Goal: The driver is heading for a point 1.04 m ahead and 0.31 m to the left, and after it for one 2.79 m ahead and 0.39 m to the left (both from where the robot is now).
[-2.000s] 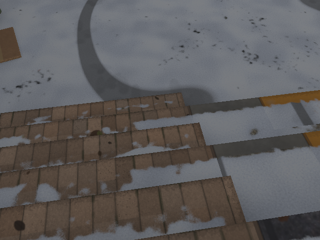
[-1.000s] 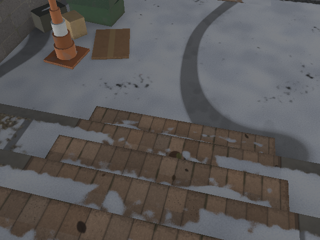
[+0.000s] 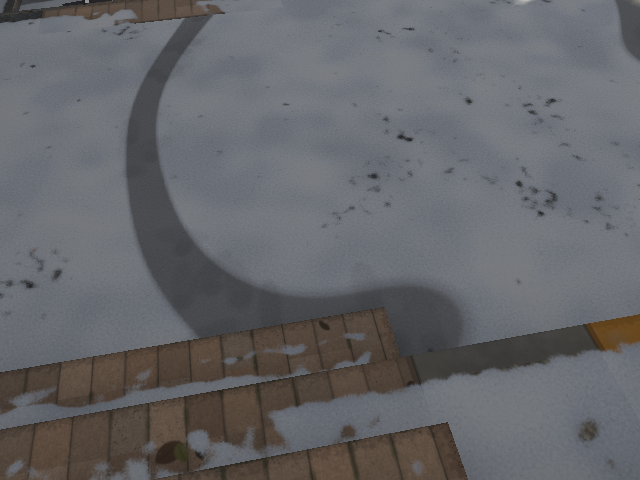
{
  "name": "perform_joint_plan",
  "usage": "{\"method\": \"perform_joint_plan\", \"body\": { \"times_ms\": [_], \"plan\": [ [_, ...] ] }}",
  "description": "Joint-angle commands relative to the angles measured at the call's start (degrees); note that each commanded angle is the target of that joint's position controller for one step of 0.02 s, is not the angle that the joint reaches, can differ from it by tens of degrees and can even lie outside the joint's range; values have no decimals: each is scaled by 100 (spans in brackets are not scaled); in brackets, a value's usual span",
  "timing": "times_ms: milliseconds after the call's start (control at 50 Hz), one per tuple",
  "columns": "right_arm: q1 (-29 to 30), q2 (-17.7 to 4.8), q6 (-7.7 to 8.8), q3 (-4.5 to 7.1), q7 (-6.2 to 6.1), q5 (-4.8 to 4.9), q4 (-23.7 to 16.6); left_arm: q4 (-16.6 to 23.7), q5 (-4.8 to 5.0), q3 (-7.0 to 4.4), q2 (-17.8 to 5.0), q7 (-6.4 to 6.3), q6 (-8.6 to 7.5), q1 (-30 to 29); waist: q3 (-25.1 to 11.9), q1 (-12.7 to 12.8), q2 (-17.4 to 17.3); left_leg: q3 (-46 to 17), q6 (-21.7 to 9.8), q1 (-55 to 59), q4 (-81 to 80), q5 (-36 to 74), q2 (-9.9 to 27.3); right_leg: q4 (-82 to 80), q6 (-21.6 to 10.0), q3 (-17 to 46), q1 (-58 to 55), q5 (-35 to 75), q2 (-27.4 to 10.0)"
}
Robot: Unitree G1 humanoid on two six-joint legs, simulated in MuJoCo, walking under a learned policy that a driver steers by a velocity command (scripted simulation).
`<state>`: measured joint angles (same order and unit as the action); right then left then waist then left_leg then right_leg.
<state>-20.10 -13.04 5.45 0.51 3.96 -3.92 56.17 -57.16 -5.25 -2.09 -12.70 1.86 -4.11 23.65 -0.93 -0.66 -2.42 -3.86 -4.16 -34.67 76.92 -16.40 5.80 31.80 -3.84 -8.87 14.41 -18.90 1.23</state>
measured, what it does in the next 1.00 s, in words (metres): goes down, turning left: left foot 0.14 m lower, then right foot 0.14 m lower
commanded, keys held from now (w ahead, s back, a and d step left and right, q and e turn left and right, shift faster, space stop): w+q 0.80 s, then w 0.20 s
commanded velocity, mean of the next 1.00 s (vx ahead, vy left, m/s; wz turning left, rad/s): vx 0.50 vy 0.00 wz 0.49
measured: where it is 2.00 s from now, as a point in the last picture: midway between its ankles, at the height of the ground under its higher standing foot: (219, 416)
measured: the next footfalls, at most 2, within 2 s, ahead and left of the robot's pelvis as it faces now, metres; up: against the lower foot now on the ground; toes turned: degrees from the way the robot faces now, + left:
left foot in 0.34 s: +0.29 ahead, +0.16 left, -0.14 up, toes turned +16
right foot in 0.74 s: +0.57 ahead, +0.03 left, -0.28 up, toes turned +25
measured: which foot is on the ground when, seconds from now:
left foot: up 0.00-0.32, down 0.34-0.76, up 0.78-1.00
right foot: down 0.00-0.36, up 0.38-0.72, down 0.74-1.00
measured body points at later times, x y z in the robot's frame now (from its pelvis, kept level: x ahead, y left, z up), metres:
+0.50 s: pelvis +0.28 +0.08 -0.14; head +0.29 +0.08 +0.31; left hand +0.28 +0.33 -0.28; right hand +0.33 -0.17 -0.29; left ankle +0.25 +0.15 -0.87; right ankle +0.25 -0.08 -0.73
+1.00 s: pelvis +0.54 +0.11 -0.29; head +0.54 +0.11 +0.16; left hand +0.35 +0.24 -0.44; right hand +0.76 -0.02 -0.42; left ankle +0.60 +0.32 -0.92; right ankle +0.53 +0.01 -1.01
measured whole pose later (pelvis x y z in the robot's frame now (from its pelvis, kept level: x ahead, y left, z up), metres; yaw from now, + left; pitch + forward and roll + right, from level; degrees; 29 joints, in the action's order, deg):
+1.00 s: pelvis +0.54 +0.11 -0.29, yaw +32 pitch +3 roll -3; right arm -13.6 -12.7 3.1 -0.8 6.1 -4.8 49.0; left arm -60.0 -5.5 1.1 -10.2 1.9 -6.8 31.0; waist -4.1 3.7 -2.4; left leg -4.0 -2.9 -53.5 66.2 6.4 5.6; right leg 34.7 -4.7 -9.0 14.0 -24.1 3.9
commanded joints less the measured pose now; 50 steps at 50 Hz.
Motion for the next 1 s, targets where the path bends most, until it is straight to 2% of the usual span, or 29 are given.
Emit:
{"method": "perform_joint_plan", "body": {
  "times_ms": [20,60,100,140,240,260,300,320,340,360,380,420,440,480,520,560,580,600,640,700,740,760,780,800,840,880,900,940,1000],
  "plan": [
    [-359,270,-98,-38,47,-128,-226,107,-4,149,15,-94,-246,351,368,-167,614,-303,-120,-457,-1235,1074,361,-1554,-1407,1364,616,3022,-2072],
    [-140,460,-77,-178,112,-294,-369,85,-174,325,425,-239,-328,300,278,-87,21,-674,-64,-1012,-2673,2925,640,-1033,-1084,980,85,2823,-1930],
    [173,187,-83,-135,121,-142,-403,168,-132,401,309,-304,-349,158,131,-50,94,-227,-11,-4,-3740,4663,324,-463,-672,214,821,1907,-1217],
    [523,-16,-194,-72,226,-101,-548,130,-300,396,4,-174,-236,124,396,-47,456,291,-33,1147,-3347,4602,20,-488,-632,20,1891,938,-1114],
    [1871,-207,-202,-84,75,-138,-910,-464,-88,362,-149,-243,-177,1348,1181,597,254,158,-28,-573,-4841,3204,263,222,-606,746,-791,775,-1921],
    [1442,-153,-177,-69,54,-222,-768,-438,-311,364,-208,-206,-169,1214,878,346,376,458,-44,350,-3681,3506,48,645,-563,665,-395,1512,-1954],
    [1734,-477,-112,84,79,-191,-771,-410,121,202,-426,-218,-130,912,1034,433,14,776,3,499,-5091,1771,-96,1187,-425,200,-713,1735,-1664],
    [1424,-481,-74,143,10,-118,-606,-472,59,110,-712,-180,-46,994,935,302,1,1273,11,1456,-5462,1932,-392,1858,-430,33,-602,2086,-1467],
    [-77,-539,-22,250,-27,-21,-66,-522,-313,48,-938,5,45,908,517,-275,137,1403,-88,3145,-4983,2805,-576,2960,-301,-170,-31,3101,-1488],
    [-1011,-1319,30,587,-93,-51,201,-579,-369,93,-610,156,28,1168,2,-546,-574,938,-584,4680,-4968,4011,-468,4651,66,-153,1205,1834,-1134],
    [-2257,-1752,-18,627,-159,-113,507,-325,-261,223,145,277,-46,1675,-2044,-495,-1492,-1105,-2193,7433,-3738,6524,901,7120,697,4,2345,-2584,-118],
    [-2873,-1452,205,707,-149,-10,867,1178,412,136,-207,231,-405,-1583,-666,-1695,-702,-2654,-2354,7565,-4583,4155,1410,7675,828,1099,5867,-2874,-17],
    [-1975,-571,156,440,-139,77,659,1313,371,102,-342,122,-398,-1925,-246,-1182,463,-2542,-1876,6280,-4816,2391,1430,6390,609,1508,5662,-2185,-546],
    [-201,206,107,48,-62,-129,120,929,40,94,-299,-98,-266,-919,598,129,631,-1867,-1670,2321,-5264,2474,1196,3982,87,1890,3444,-213,-1134],
    [236,-25,96,-16,-54,71,-154,812,-121,186,172,-99,-11,-743,591,358,-149,-1055,-1644,-117,-5551,1506,335,2643,198,1145,1325,350,-779],
    [115,-374,172,9,-58,-104,-284,879,13,365,344,28,-36,-286,206,528,158,-751,-1340,-1390,-4690,1585,-133,2896,214,714,41,2124,-487],
    [-45,-149,284,-47,-161,-229,-291,999,6,389,197,9,-40,-641,137,240,414,-775,-1134,-909,-4259,956,-415,1934,304,1304,464,3659,-622],
    [98,-294,329,8,-237,-127,-438,955,85,396,-9,-15,-26,-607,210,137,439,-305,-777,-1223,-3875,-406,-835,538,394,1128,-163,4596,-504],
    [-324,-711,301,38,-175,-148,-402,1249,109,339,-258,-14,120,-1066,479,102,121,-1043,-935,-1240,-3513,-1079,-582,328,630,844,-533,3550,-362],
    [-1035,-554,107,-7,-11,-130,-366,1289,85,287,-452,59,69,-1084,617,-1,242,-1942,-1010,-2,-2369,-1130,-461,-1066,444,847,-670,2991,-281],
    [-699,-660,65,12,218,-222,-588,808,232,-127,-1317,-28,-100,565,-9,747,460,-1920,-603,-180,-330,334,-693,-812,-308,1023,-2346,3142,-666],
    [-1596,249,119,-126,306,-26,-531,621,43,-249,-1667,-9,-169,1451,-1393,601,1738,-685,-2,-1570,2681,-2061,-1446,989,-1676,1787,-4412,7134,-1878],
    [-2241,294,122,-133,330,221,-591,781,-118,-245,-1839,163,-114,1542,-1832,403,1653,-457,264,-3181,4596,-2901,-1681,856,-2566,3468,-4830,8470,-2893],
    [-1423,-277,47,-39,242,286,-1004,773,-182,-328,-1776,252,-10,1268,-1116,728,1381,-620,510,-4774,5067,-2471,-1369,136,-2761,4749,-4471,5758,-3457],
    [-623,-273,-105,-87,-57,101,-879,809,-73,184,-128,295,-30,205,45,215,-148,-929,318,-4154,3299,-47,-417,-536,-1626,3349,-1695,2636,-2568],
    [-677,138,-197,-208,13,-62,-844,586,-50,363,427,109,-133,-145,722,-391,212,-709,51,-2809,1787,959,232,-1087,-1135,2422,629,2372,-1890],
    [-661,283,-214,-266,125,-235,-777,585,58,333,328,-19,-265,-278,678,-327,482,-439,-3,-2362,654,1560,226,-1188,-1074,1957,1041,2047,-1426],
    [404,2,-205,-144,268,-97,-864,165,72,313,-36,-102,-456,457,498,328,526,53,101,-1449,-1372,2905,83,-1423,-1275,1430,1344,1386,-1200],
    [467,-59,-188,-137,269,-130,-902,-161,-65,225,-614,21,-388,722,245,9,299,-61,116,-1579,-1363,2809,-75,-870,-1315,1722,567,2855,-1533]
  ]
}}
